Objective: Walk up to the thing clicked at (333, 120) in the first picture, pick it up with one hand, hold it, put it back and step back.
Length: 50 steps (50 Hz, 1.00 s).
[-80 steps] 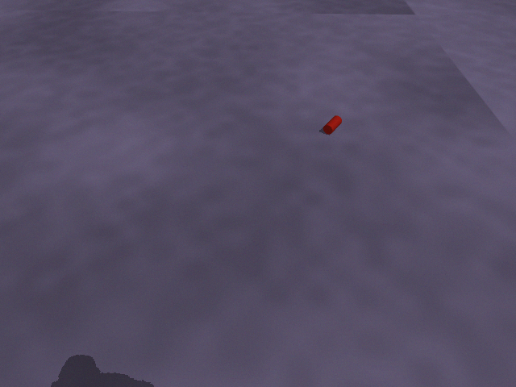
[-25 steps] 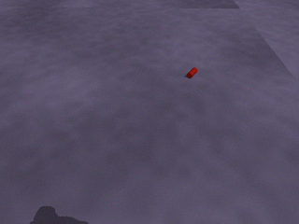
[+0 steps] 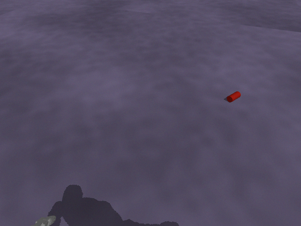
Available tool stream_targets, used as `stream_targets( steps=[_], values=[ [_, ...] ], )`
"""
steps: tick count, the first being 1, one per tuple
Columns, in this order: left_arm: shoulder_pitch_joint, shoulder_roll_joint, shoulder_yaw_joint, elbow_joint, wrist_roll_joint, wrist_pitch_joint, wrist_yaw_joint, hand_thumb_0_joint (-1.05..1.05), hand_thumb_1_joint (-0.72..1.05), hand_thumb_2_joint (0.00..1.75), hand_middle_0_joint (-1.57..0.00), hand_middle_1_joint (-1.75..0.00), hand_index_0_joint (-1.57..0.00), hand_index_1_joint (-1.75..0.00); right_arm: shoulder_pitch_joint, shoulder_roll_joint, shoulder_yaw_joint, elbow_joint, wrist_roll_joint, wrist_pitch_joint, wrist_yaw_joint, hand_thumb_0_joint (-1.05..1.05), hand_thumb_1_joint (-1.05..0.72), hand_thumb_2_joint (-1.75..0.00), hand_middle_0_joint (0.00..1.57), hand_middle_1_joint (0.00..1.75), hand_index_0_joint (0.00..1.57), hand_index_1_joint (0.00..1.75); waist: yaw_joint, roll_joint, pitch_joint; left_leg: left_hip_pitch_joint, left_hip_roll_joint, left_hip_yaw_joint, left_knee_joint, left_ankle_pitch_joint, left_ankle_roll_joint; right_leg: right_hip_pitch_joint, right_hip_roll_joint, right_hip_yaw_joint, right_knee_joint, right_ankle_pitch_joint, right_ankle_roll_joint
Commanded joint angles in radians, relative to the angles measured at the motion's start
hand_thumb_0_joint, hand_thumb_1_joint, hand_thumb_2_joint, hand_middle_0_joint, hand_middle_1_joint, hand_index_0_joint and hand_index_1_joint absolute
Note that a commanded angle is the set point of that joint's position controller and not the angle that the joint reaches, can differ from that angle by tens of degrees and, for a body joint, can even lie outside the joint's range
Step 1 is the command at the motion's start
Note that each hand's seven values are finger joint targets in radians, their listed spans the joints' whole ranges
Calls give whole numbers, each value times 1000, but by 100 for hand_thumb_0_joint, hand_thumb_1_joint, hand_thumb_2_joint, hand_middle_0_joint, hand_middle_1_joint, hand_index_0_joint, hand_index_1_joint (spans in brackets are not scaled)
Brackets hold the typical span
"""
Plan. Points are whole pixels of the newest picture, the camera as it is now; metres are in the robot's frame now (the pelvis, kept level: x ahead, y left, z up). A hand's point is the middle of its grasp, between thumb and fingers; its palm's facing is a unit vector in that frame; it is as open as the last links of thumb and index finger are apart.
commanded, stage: walk up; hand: left
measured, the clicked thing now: (233, 96) +1.50 -0.80 -0.74
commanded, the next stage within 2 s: none
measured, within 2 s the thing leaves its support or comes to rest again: neither
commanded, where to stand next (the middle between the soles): +1.28 -1.17 m, yaw +36 degrees
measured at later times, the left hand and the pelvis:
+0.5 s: hand (115, 212) +0.23 +0.14 -0.17, palm faces +0.15 -0.95 -0.27, open 7.4 cm; pelvis +0.22 -0.15 -0.02, yaw +12 degrees
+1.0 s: hand (170, 178) +0.35 -0.04 -0.17, palm faces +0.36 -0.87 -0.32, open 7.4 cm; pelvis +0.43 -0.31 -0.02, yaw +23 degrees
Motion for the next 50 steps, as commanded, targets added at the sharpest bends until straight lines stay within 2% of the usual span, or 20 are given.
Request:
stream_targets(
  steps=[1,4,9,11,12,15,17,26,29,30,31,32,33,37,41,44,46,47,49,50],
  values=[
    [-41,243,69,-66,-18,-12,25,0,90,90,-20,-30,-20,-30,-32,-199,-35,-102,14,-43,21,0,-90,-90,20,30,20,30,32,-153,114,-194,41,33,-106,69,1,103,-180,151,-298,-46,-128],
    [-1,241,63,-78,-12,-5,19,0,90,90,-20,-30,-20,-30,-99,-166,-25,-171,23,-39,23,0,-90,-90,20,30,20,30,50,-154,143,-106,11,104,-307,115,-6,71,-165,78,-303,141,-123],
    [32,200,34,-137,-18,2,33,0,90,90,-20,-30,-20,-30,285,-209,-77,-125,18,-31,-36,0,-90,-90,20,30,20,30,-122,-7,-72,625,-36,69,-453,193,95,-241,-95,-53,265,578,-56],
    [92,152,20,-162,5,4,37,0,90,90,-20,-30,-20,-30,334,-335,-117,-175,5,-35,-70,0,-90,-90,20,30,20,30,-126,179,-133,805,365,-669,-656,-252,216,-633,39,81,780,-230,8],
    [111,288,47,-163,-1,13,35,0,90,90,-20,-30,-20,-30,229,-363,-112,-230,56,-43,-80,0,-90,-90,20,30,20,30,-110,35,-132,655,492,-929,-836,-489,313,-657,3,236,860,-195,32],
    [97,298,54,-119,-12,16,23,0,90,90,-20,-30,-20,-30,60,-264,-66,-238,55,-65,-78,0,-90,-90,20,30,20,30,-18,-55,11,333,322,-485,-784,-196,207,-517,-115,250,767,-71,26],
    [170,277,62,-79,-6,32,3,0,90,90,-20,-30,-20,-30,8,-260,-55,-229,34,-78,-62,0,-90,-90,20,30,20,30,23,65,56,105,228,-284,-783,-199,174,-395,-132,206,640,-51,20],
    [56,232,90,-150,-10,59,-27,0,90,90,-20,-30,-20,-30,-19,-340,-91,-201,-6,-81,-49,0,-90,-90,20,30,20,30,13,221,48,-33,173,-210,-720,-249,141,-255,-113,109,343,22,19],
    [259,233,111,-88,-12,51,-9,0,90,90,-20,-30,-20,-30,-111,-288,-74,-213,-17,-55,-62,0,-90,-90,20,30,20,30,140,120,-29,-142,88,-93,-431,-171,98,59,-18,4,140,13,15],
    [390,293,134,-46,6,38,7,0,90,90,-20,-30,-20,-30,-78,-192,-47,-214,-20,-45,-70,0,-90,-90,20,30,20,30,211,-116,-69,-291,5,2,-112,-208,66,227,-26,59,39,-96,2],
    [420,364,140,-64,24,26,23,0,90,90,-20,-30,-20,-30,-51,-73,-6,-215,-3,-40,-78,0,-90,-90,20,30,20,30,240,-356,-9,-491,-119,17,222,-260,23,174,-240,433,-167,-396,-13],
    [200,427,126,-132,9,19,36,0,90,90,-20,-30,-20,-30,3,-136,-26,-226,9,-38,-97,0,-90,-90,20,30,20,30,105,-363,0,-461,-51,-34,296,-189,23,57,-393,775,-399,-576,-131],
    [101,414,126,-161,-14,13,43,0,90,90,-20,-30,-20,-30,-13,-192,-35,-189,20,-42,-98,0,-90,-90,20,30,20,30,62,-267,49,-388,25,-63,288,-107,27,-41,-379,726,-409,-617,-148],
    [52,278,91,-126,-15,6,49,0,90,90,-20,-30,-20,-30,108,-213,-42,-85,27,-55,-65,0,-90,-90,20,30,20,30,3,-228,82,-195,35,3,11,-50,10,-90,-220,297,-216,-248,-217],
    [83,237,74,-148,0,8,43,0,90,90,-20,-30,-20,-30,83,-178,-32,-123,22,-56,-55,0,-90,-90,20,30,20,30,35,-172,73,-139,4,60,-172,-15,13,-23,-238,251,-230,-99,-267],
    [66,214,60,-182,8,21,40,0,90,90,-20,-30,-20,-30,120,-151,-23,-152,27,-64,-60,0,-90,-90,20,30,20,30,17,-135,30,-9,-9,93,-331,85,25,-15,-223,163,-161,154,-233],
    [30,193,45,-216,-6,27,34,0,90,90,-20,-30,-20,-30,246,-155,-31,-135,25,-74,-71,0,-90,-90,20,30,20,30,-58,-44,-32,296,-38,116,-515,286,38,-136,-160,46,44,334,-177],
    [62,161,31,-227,-10,23,35,0,90,90,-20,-30,-20,-30,325,-185,-49,-128,14,-73,-85,0,-90,-90,20,30,20,30,-95,24,-95,474,2,38,-575,304,59,-221,-99,-15,234,388,-115],
    [104,148,31,-258,11,36,42,0,90,90,-20,-30,-20,-30,327,-338,-95,-194,-5,-63,-117,0,-90,-90,20,30,20,30,-90,142,-118,633,421,-682,-699,-15,217,-638,18,106,643,-224,6],
    [119,262,57,-253,9,53,45,0,90,90,-20,-30,-20,-30,253,-362,-94,-229,37,-62,-124,0,-90,-90,20,30,20,30,-87,36,-112,554,527,-827,-729,-62,323,-663,-10,217,772,-249,36]
  ],
)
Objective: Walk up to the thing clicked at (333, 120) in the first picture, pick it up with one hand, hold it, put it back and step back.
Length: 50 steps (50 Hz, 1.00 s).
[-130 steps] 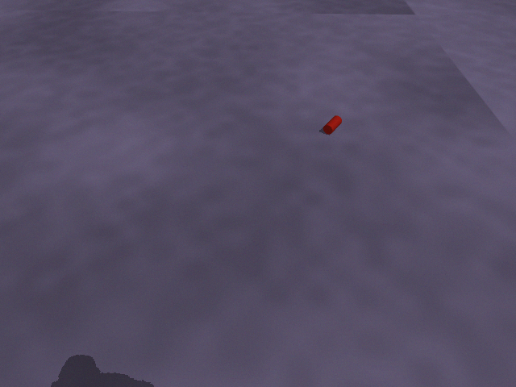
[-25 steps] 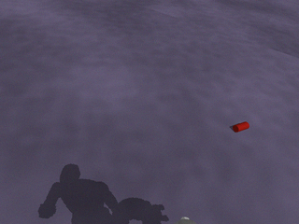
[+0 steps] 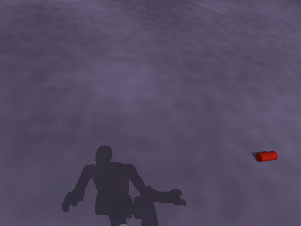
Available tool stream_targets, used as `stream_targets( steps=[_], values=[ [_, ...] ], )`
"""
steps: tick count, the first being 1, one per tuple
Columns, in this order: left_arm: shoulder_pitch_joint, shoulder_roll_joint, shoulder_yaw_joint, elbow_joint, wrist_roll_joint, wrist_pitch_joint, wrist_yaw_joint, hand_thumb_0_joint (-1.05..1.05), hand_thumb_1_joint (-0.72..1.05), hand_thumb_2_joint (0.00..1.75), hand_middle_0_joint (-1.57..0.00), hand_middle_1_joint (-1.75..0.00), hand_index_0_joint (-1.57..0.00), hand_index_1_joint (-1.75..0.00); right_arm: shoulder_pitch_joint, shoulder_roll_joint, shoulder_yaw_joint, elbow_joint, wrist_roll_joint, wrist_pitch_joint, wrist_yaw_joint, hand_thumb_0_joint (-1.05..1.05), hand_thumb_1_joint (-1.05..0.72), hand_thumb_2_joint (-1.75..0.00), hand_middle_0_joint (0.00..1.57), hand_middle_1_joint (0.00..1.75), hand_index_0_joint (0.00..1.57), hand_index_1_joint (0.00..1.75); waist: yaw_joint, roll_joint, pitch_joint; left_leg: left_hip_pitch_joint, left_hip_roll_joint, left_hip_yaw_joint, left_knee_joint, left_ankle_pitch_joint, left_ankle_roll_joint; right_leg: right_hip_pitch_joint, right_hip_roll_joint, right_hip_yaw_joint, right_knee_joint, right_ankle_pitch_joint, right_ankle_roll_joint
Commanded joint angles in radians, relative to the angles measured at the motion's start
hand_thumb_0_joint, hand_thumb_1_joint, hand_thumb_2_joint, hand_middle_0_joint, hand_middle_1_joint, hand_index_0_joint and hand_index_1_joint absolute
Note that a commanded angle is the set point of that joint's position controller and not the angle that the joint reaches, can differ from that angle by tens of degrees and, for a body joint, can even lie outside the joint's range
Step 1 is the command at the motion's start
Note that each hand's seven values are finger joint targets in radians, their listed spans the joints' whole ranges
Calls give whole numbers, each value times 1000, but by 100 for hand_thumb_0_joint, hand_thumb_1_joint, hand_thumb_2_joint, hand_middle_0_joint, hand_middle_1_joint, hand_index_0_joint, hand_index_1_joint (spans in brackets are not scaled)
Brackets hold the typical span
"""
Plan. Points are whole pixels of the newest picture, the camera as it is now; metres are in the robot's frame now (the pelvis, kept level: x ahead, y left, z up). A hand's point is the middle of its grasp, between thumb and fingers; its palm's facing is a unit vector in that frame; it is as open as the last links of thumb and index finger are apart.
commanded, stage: walk up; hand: left
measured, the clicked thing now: (266, 156) +0.79 -0.86 -0.71
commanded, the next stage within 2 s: none
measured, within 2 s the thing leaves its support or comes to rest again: neither
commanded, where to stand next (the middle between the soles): +0.44 -1.12 m, yaw +13 degrees
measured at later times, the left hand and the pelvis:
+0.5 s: hand (145, 218) +0.19 +0.04 -0.12, palm faces +0.06 -0.93 -0.37, open 7.3 cm; pelvis +0.11 -0.25 +0.00, yaw +5 degrees
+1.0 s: hand (200, 190) +0.29 -0.14 -0.15, palm faces -0.01 -0.95 -0.32, open 7.4 cm; pelvis +0.19 -0.44 -0.01, yaw +5 degrees
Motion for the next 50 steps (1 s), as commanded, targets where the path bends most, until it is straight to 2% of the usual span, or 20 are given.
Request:
stream_targets(
  steps=[1,4,13,16,17,18,19,20,23,26,29,33,34,35,36,37,39,41,48,50],
  values=[
    [-96,275,65,-162,5,-6,14,0,90,90,-20,-30,-20,-30,158,-387,-130,-51,41,10,-66,0,-90,-90,20,30,20,30,-123,24,-122,400,530,-814,-314,-192,265,-529,-99,325,480,-54,86],
    [-54,235,74,-128,-7,4,-1,0,90,90,-20,-30,-20,-30,60,-332,-98,-50,19,2,-53,0,-90,-90,20,30,20,30,-60,111,-59,153,318,-415,-260,-109,151,-387,-134,314,387,85,68],
    [-173,198,85,-143,-13,15,-43,0,90,90,-20,-30,-20,-30,30,-443,-129,-20,-19,-6,-29,0,-90,-90,20,30,20,30,-92,304,-55,-10,272,-323,-241,-354,136,-260,-120,196,97,82,69],
    [36,192,105,-56,-16,6,-28,0,90,90,-20,-30,-20,-30,-73,-401,-110,-19,-23,17,-32,0,-90,-90,20,30,20,30,47,217,-130,-166,203,-156,35,-180,67,105,-29,88,-156,135,59],
    [156,246,127,-12,0,-5,-12,0,90,90,-20,-30,-20,-30,-59,-287,-75,-18,-25,29,-40,0,-90,-90,20,30,20,30,117,-30,-162,-306,105,-40,368,-187,24,268,-32,133,-275,100,51],
    [140,366,140,-43,9,-18,3,0,90,90,-20,-30,-20,-30,-30,-180,-38,-45,0,30,-47,0,-90,-90,20,30,20,30,108,-330,-101,-571,-46,-22,588,-446,-22,250,-288,624,-490,34,-26],
    [-22,427,144,-91,-10,-26,18,0,90,90,-20,-30,-20,-30,-41,-243,-67,-38,-1,37,-75,0,-90,-90,20,30,20,30,29,-298,-84,-505,47,-141,644,-411,-22,151,-384,840,-611,-128,-148],
    [-69,366,138,-110,-31,-22,23,0,90,90,-20,-30,-20,-30,-40,-294,-71,3,17,33,-68,0,-90,-90,20,30,20,30,1,-149,-58,-454,79,-165,622,-315,-18,102,-333,705,-581,-191,-137],
    [-124,267,103,-96,-22,-25,32,0,90,90,-20,-30,-20,-30,56,-297,-70,95,19,22,-53,0,-90,-90,20,30,20,30,-53,-149,-25,-323,88,-106,456,-241,-25,62,-222,453,-426,112,-164],
    [-128,207,80,-117,-16,-32,29,0,90,90,-20,-30,-20,-30,97,-258,-63,119,7,22,-42,0,-90,-90,20,30,20,30,-54,-141,-25,-237,59,-43,331,-210,-27,68,-221,399,-448,211,-209],
    [-102,182,67,-131,-10,-25,27,0,90,90,-20,-30,-20,-30,71,-247,-58,93,14,24,-39,0,-90,-90,20,30,20,30,-30,-107,-26,-142,41,-33,218,-168,-20,70,-225,377,-452,310,-188],
    [-187,151,35,-192,-4,-9,19,0,90,90,-20,-30,-20,-30,230,-248,-73,105,22,17,-47,0,-90,-90,20,30,20,30,-131,13,-62,285,29,-36,-83,86,5,-149,-164,249,-272,406,-102],
    [-158,121,23,-200,-7,-15,18,0,90,90,-20,-30,-20,-30,287,-295,-93,102,8,17,-58,0,-90,-90,20,30,20,30,-163,119,-98,432,116,-173,-152,54,28,-258,-107,196,-108,379,-41],
    [-94,77,16,-210,-4,-16,22,0,90,90,-20,-30,-20,-30,298,-379,-118,70,-10,18,-69,0,-90,-90,20,30,20,30,-156,324,-157,574,411,-626,-255,-16,131,-468,-1,169,147,-12,45],
    [-52,166,39,-185,11,6,30,0,90,90,-20,-30,-20,-30,223,-415,-125,19,7,23,-80,0,-90,-90,20,30,20,30,-135,139,-159,458,574,-856,-316,-127,248,-488,17,303,358,-114,94],
    [-60,245,58,-164,16,17,34,0,90,90,-20,-30,-20,-30,166,-405,-122,5,34,24,-79,0,-90,-90,20,30,20,30,-138,60,-137,380,593,-851,-321,-151,292,-479,-4,363,466,-120,92],
    [-117,229,64,-162,4,15,32,0,90,90,-20,-30,-20,-30,116,-327,-97,10,28,16,-83,0,-90,-90,20,30,20,30,-105,-5,-89,259,411,-535,-275,-90,182,-426,-32,427,451,21,63],
    [-50,226,74,-130,-11,18,12,0,90,90,-20,-30,-20,-30,44,-344,-98,-10,19,9,-63,0,-90,-90,20,30,20,30,-67,139,-42,115,358,-366,-255,-106,157,-356,-34,384,437,60,63],
    [-154,205,78,-151,-11,37,-25,0,90,90,-20,-30,-20,-30,54,-443,-136,-21,-21,0,-43,0,-90,-90,20,30,20,30,-109,285,-49,22,320,-272,-201,-281,164,-312,-110,234,230,11,88],
    [-122,203,84,-140,-14,36,-27,0,90,90,-20,-30,-20,-30,-7,-465,-139,-23,-19,8,-46,0,-90,-90,20,30,20,30,-70,328,-74,-39,328,-265,-175,-357,139,-228,-105,209,135,7,75]
  ],
)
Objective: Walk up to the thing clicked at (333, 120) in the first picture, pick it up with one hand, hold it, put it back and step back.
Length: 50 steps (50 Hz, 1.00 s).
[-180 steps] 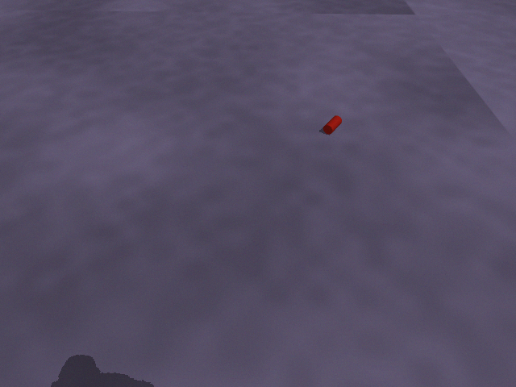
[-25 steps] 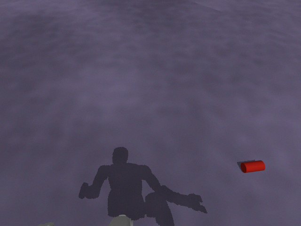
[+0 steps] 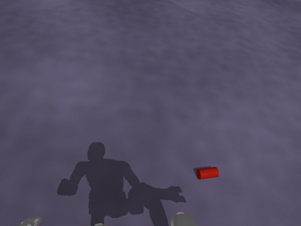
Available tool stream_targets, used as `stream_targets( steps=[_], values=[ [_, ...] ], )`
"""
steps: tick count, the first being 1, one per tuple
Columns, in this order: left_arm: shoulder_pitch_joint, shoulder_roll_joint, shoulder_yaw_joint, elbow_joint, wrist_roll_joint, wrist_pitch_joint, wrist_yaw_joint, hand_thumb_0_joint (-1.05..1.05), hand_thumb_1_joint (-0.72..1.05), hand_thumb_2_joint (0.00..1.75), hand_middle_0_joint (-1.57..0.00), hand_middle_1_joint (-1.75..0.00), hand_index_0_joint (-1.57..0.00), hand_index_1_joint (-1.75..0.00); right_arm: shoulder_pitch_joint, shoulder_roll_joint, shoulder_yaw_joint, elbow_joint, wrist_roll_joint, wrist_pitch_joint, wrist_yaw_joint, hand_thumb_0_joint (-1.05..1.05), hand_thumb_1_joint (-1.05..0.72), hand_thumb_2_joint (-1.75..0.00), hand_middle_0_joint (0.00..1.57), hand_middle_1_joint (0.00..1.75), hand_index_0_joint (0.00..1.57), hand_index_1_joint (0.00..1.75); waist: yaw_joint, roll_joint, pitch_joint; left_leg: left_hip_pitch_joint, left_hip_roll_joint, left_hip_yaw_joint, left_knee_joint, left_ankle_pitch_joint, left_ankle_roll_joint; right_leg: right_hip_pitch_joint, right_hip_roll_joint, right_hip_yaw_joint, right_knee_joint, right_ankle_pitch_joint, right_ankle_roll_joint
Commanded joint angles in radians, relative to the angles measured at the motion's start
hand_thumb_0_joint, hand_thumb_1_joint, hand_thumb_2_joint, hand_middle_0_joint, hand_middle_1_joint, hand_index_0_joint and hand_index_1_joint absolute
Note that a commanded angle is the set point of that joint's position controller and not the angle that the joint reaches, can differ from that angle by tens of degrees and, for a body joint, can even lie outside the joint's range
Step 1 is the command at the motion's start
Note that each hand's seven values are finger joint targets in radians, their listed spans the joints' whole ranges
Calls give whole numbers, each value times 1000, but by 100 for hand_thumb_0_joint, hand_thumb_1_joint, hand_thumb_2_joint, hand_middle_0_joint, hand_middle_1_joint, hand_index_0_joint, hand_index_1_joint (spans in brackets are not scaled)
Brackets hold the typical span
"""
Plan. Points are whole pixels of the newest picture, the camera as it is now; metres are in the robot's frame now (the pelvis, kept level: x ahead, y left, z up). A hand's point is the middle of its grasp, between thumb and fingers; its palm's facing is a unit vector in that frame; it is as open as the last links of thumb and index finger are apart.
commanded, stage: walk up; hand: left
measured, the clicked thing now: (207, 173) +0.55 -0.47 -0.71
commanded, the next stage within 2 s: none
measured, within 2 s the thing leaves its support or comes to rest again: neither
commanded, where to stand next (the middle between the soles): +0.19 -0.70 m, yaw +8 degrees
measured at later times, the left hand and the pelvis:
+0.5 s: hand out of the picture +0.14 +0.08 -0.15, palm faces -0.05 -0.94 -0.33, open 7.4 cm; pelvis +0.05 -0.21 +0.00, yaw +2 degrees
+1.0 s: hand out of the picture +0.15 -0.15 -0.16, palm faces +0.00 -0.94 -0.33, open 7.4 cm; pelvis +0.07 -0.43 +0.00, yaw +4 degrees
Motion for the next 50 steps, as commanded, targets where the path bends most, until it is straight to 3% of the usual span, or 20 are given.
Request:
stream_targets(
  steps=[1,3,4,5,6,13,14,15,16,21,28,31,32,33,34,43,44,46,47,50],
  values=[
    [67,151,69,-62,-7,-21,1,0,90,90,-20,-30,-20,-30,-62,-400,-127,-32,-1,1,-31,0,-90,-90,20,30,20,30,66,364,-114,-103,136,-147,-260,-230,180,192,23,-135,-197,17,-18],
    [231,165,93,20,4,-31,17,0,90,90,-20,-30,-20,-30,-59,-307,-91,-5,-10,21,-34,0,-90,-90,20,30,20,30,159,131,-175,-230,3,28,61,-192,109,442,125,-210,-416,76,-25],
    [302,238,109,34,25,-38,28,0,90,90,-20,-30,-20,-30,-45,-193,-53,-11,0,34,-37,0,-90,-90,20,30,20,30,219,-158,-113,-433,-91,118,385,-275,66,445,30,-18,-563,-110,-67],
    [165,345,112,-36,20,-52,41,0,90,90,-20,-30,-20,-30,-66,-170,-52,-46,18,34,-48,0,-90,-90,20,30,20,30,149,-251,-64,-510,-176,32,473,-346,39,322,-176,460,-806,-178,-200],
    [40,356,107,-65,-1,-58,50,0,90,90,-20,-30,-20,-30,-107,-225,-71,-32,22,33,-60,0,-90,-90,20,30,20,30,97,-148,-29,-431,-95,-63,480,-284,44,249,-211,535,-867,-273,-262],
    [-146,171,28,-96,4,-40,57,0,90,90,-20,-30,-20,-30,293,-208,-79,170,41,-6,-37,0,-90,-90,20,30,20,30,-74,-84,-72,221,-137,10,-67,61,55,21,-49,16,-436,225,-246],
    [-126,116,6,-108,3,-36,57,0,90,90,-20,-30,-20,-30,333,-241,-91,163,30,-11,-45,0,-90,-90,20,30,20,30,-88,22,-90,329,-76,-125,-197,82,52,-52,-4,-43,-275,157,-183],
    [-98,55,-10,-126,-4,-39,59,0,90,90,-20,-30,-20,-30,327,-356,-121,121,-3,-16,-57,0,-90,-90,20,30,20,30,-84,287,-78,379,200,-618,-386,28,101,-218,110,-76,-51,-3,-84],
    [-48,131,10,-102,3,-20,70,0,90,90,-20,-30,-20,-30,246,-396,-129,64,12,-13,-67,0,-90,-90,20,30,20,30,-44,138,-85,312,335,-803,-456,-85,149,-209,98,33,65,-91,-61],
    [5,195,55,-49,-7,-28,55,0,90,90,-20,-30,-20,-30,120,-329,-111,34,23,-10,-60,0,-90,-90,20,30,20,30,17,231,-65,141,154,-367,-306,-16,212,-112,50,57,153,43,-40],
    [-50,173,62,-81,-2,-21,26,0,90,90,-20,-30,-20,-30,89,-376,-133,-8,-6,3,-45,0,-90,-90,20,30,20,30,-2,325,-76,-7,131,-273,-235,-169,227,7,39,-104,-52,-66,-11],
    [135,167,83,-5,1,-23,33,0,90,90,-20,-30,-20,-30,-23,-332,-112,-7,-9,24,-45,0,-90,-90,20,30,20,30,134,234,-134,-236,31,-103,-38,-202,127,347,100,-171,-307,31,-43],
    [245,200,96,24,20,-31,40,0,90,90,-20,-30,-20,-30,-2,-247,-82,-1,-10,35,-45,0,-90,-90,20,30,20,30,197,19,-149,-370,-55,23,258,-242,82,444,85,-96,-424,-53,-63],
    [193,308,104,-13,26,-48,51,0,90,90,-20,-30,-20,-30,-29,-162,-56,-33,12,42,-50,0,-90,-90,20,30,20,30,187,-243,-72,-526,-200,27,486,-364,46,302,-146,399,-720,-217,-142],
    [-3,364,101,-63,7,-56,62,0,90,90,-20,-30,-20,-30,-61,-209,-83,-36,16,44,-74,0,-90,-90,20,30,20,30,99,-196,-29,-445,-156,-106,538,-316,49,204,-214,603,-870,-329,-224],
    [-131,152,22,-92,12,-33,64,0,90,90,-20,-30,-20,-30,282,-181,-75,143,42,6,-42,0,-90,-90,20,30,20,30,-35,-79,-73,181,-152,10,-145,53,61,115,-29,33,-426,322,-244],
    [-102,101,2,-98,2,-35,65,0,90,90,-20,-30,-20,-30,303,-217,-86,129,24,-3,-50,0,-90,-90,20,30,20,30,-50,27,-106,304,-92,-116,-259,93,60,43,9,-17,-268,309,-184],
    [-27,116,5,-104,8,-26,74,0,90,90,-20,-30,-20,-30,210,-396,-135,41,11,-8,-72,0,-90,-90,20,30,20,30,-13,170,-117,393,357,-749,-352,201,228,-232,111,36,43,-110,-56],
    [-25,181,21,-88,11,-20,81,0,90,90,-20,-30,-20,-30,179,-396,-140,35,34,-6,-72,0,-90,-90,20,30,20,30,-16,116,-127,357,373,-715,-319,273,289,-215,97,98,156,-134,-46],
    [-53,170,43,-87,-6,-28,75,0,90,90,-20,-30,-20,-30,135,-300,-116,12,29,1,-74,0,-90,-90,20,30,20,30,21,164,-76,213,196,-380,-240,332,246,-150,84,116,238,-16,-44]
  ],
)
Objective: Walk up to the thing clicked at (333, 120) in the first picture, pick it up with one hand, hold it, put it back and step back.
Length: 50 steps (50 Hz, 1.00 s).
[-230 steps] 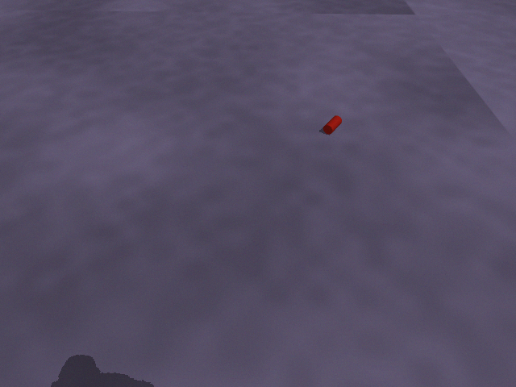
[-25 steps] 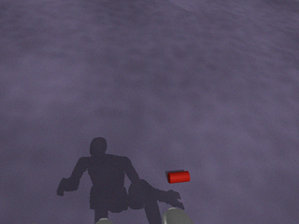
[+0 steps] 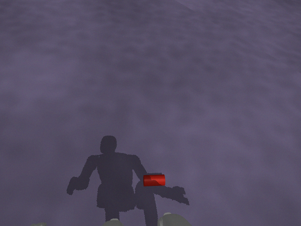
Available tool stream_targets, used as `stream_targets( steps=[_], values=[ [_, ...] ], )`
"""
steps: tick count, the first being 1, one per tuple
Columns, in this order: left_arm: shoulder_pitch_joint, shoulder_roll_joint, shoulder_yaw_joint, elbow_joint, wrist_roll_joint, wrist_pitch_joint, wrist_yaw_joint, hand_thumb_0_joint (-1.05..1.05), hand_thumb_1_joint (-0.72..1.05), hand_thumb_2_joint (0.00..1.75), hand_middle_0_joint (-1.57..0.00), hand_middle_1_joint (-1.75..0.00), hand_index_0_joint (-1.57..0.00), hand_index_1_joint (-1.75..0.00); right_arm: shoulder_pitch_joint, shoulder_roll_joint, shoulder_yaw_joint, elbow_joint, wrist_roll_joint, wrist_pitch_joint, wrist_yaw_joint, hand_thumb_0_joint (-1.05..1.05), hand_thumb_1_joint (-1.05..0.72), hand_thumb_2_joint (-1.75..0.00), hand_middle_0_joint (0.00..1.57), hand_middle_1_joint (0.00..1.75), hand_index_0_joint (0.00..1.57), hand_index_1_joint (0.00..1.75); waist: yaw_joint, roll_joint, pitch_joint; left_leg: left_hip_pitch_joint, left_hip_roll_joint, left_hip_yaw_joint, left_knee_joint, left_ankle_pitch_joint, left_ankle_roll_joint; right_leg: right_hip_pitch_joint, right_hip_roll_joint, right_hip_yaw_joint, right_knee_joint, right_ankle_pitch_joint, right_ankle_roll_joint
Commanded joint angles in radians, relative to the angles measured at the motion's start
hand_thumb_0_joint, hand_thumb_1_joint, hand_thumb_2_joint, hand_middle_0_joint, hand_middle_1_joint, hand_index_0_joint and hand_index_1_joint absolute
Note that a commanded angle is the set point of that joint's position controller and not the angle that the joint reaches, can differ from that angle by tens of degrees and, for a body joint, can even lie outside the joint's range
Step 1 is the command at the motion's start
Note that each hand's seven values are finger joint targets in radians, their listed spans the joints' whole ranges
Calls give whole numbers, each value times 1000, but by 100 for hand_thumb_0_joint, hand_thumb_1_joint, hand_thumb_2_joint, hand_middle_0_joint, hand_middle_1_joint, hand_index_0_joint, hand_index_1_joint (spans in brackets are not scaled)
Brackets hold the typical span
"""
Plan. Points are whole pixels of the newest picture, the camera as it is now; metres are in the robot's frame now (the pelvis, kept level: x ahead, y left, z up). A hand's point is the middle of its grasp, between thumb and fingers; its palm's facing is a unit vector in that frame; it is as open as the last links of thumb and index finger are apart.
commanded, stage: walk up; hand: left
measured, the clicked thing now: (154, 180) +0.48 -0.07 -0.71
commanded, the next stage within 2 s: none
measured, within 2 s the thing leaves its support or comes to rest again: neither
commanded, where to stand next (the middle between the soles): +0.10 -0.28 m, yaw +4 degrees
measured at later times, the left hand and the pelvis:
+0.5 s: hand out of the picture +0.07 +0.05 -0.16, palm faces -0.04 -0.94 -0.33, open 7.4 cm; pelvis -0.02 -0.22 -0.01, yaw +0 degrees
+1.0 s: hand out of the picture -0.01 -0.10 -0.13, palm faces +0.07 -0.90 -0.43, open 7.4 cm; pelvis -0.03 -0.38 +0.01, yaw +3 degrees
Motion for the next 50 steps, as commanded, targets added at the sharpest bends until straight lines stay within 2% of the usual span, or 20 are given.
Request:
stream_targets(
  steps=[1,8,10,12,13,14,15,17,22,23,25,26,30,33,37,38,39,40,44,50],
  values=[
    [-37,218,90,-112,-13,-30,3,0,90,90,-20,-30,-20,-30,99,-383,-136,-45,5,2,-43,0,-90,-90,20,30,20,30,-9,194,-96,133,324,-356,-262,317,227,-152,-88,154,208,61,19],
    [-71,206,95,-133,-13,-24,-34,0,90,90,-20,-30,-20,-30,57,-450,-165,-84,-33,8,-27,0,-90,-90,20,30,20,30,-38,312,-129,49,271,-260,-238,-41,199,-57,-155,0,-69,-21,58],
    [-23,207,104,-112,-10,-26,-32,0,90,90,-20,-30,-20,-30,11,-465,-166,-85,-33,17,-22,0,-90,-90,20,30,20,30,0,350,-143,-51,270,-235,-198,-26,169,83,-137,-60,-206,-8,48],
    [150,208,124,-32,1,-32,-19,0,90,90,-20,-30,-20,-30,-22,-387,-137,-70,-35,37,-18,0,-90,-90,20,30,20,30,104,176,-199,-186,151,-82,60,-44,86,321,-54,-120,-402,64,25],
    [225,251,132,-19,24,-39,-13,0,90,90,-20,-30,-20,-30,-14,-288,-101,-73,-31,49,-19,0,-90,-90,20,30,20,30,163,-83,-154,-382,63,36,359,-162,41,338,-120,25,-538,-72,-18],
    [108,368,143,-78,14,-50,-6,0,90,90,-20,-30,-20,-30,-71,-252,-97,-119,-5,53,-33,0,-90,-90,20,30,20,30,120,-273,-106,-495,-60,-41,461,-344,15,208,-335,537,-806,-116,-114],
    [-42,401,141,-114,-2,-57,4,0,90,90,-20,-30,-20,-30,-109,-294,-117,-105,-3,50,-51,0,-90,-90,20,30,20,30,54,-212,-55,-393,-1,-141,503,-313,13,108,-386,661,-901,-192,-165],
    [-65,315,116,-101,-3,-53,15,0,90,90,-20,-30,-20,-30,-15,-322,-113,-5,16,38,-35,0,-90,-90,20,30,20,30,15,-79,-51,-324,28,-101,421,-215,5,151,-306,382,-708,-62,-188],
    [-153,221,72,-134,10,-36,9,0,90,90,-20,-30,-20,-30,225,-283,-114,94,16,17,-14,0,-90,-90,20,30,20,30,-76,-106,-96,150,-14,0,-64,-14,34,3,-222,141,-479,273,-178],
    [-137,167,53,-139,6,-31,12,0,90,90,-20,-30,-20,-30,272,-298,-119,96,3,9,-20,0,-90,-90,20,30,20,30,-97,-18,-122,264,22,-102,-199,37,36,-53,-185,80,-304,290,-128],
    [-45,146,44,-124,-4,-25,27,0,90,90,-20,-30,-20,-30,158,-471,-157,5,-19,1,-34,0,-90,-90,20,30,20,30,-56,180,-136,310,470,-831,-414,30,186,-282,-73,103,17,-68,-3],
    [-40,224,67,-109,-2,-19,34,0,90,90,-20,-30,-20,-30,111,-487,-164,-14,0,1,-36,0,-90,-90,20,30,20,30,-54,127,-138,242,516,-858,-404,43,271,-239,-94,161,139,-121,10],
    [17,198,88,-54,-30,-31,22,0,90,90,-20,-30,-20,-30,-14,-363,-126,-48,-11,8,-21,0,-90,-90,20,30,20,30,13,239,-114,60,268,-381,-289,71,206,-91,-95,110,177,60,20],
    [84,162,76,2,-55,-45,4,0,90,90,-20,-30,-20,-30,-117,-330,-110,-85,-37,24,20,0,-90,-90,20,30,20,30,13,347,-130,-46,156,-239,-337,-339,149,76,-85,-36,-73,24,48],
    [196,155,84,111,-50,-85,44,0,90,90,-20,-30,-20,-30,-118,-267,-93,-67,-52,83,57,0,-90,-90,20,30,20,30,60,173,-104,-214,64,-115,-5,-396,91,352,-19,-114,-497,27,71],
    [206,201,91,110,-31,-98,61,0,90,90,-20,-30,-20,-30,-102,-179,-65,-76,-41,91,57,0,-90,-90,20,30,20,30,75,-17,-66,-318,8,-54,244,-316,50,330,-121,122,-634,-144,20],
    [97,299,93,56,-20,-118,71,0,90,90,-20,-30,-20,-30,-105,-125,-49,-104,-23,91,58,0,-90,-90,20,30,20,30,40,-113,-6,-400,-51,-171,326,-251,-4,168,-363,622,-833,-373,-76],
    [-32,360,95,33,-24,-127,77,0,90,90,-20,-30,-20,-30,-157,-224,-83,-97,-16,88,46,0,-90,-90,20,30,20,30,12,-26,51,-339,6,-280,337,-207,-6,57,-452,752,-917,-428,-167],
    [-8,288,87,103,-33,-171,88,0,90,90,-20,-30,-20,-30,-68,-250,-97,8,1,93,70,0,-90,-90,20,30,20,30,-13,-37,4,-251,27,-228,290,-73,4,199,-367,450,-757,-125,-76],
    [90,242,72,129,-40,-199,119,0,90,90,-20,-30,-20,-30,-141,-216,-107,-32,-25,123,108,0,-90,-90,20,30,20,30,18,-55,-51,-220,21,-200,242,-48,-20,354,-349,293,-656,427,-133]
  ],
)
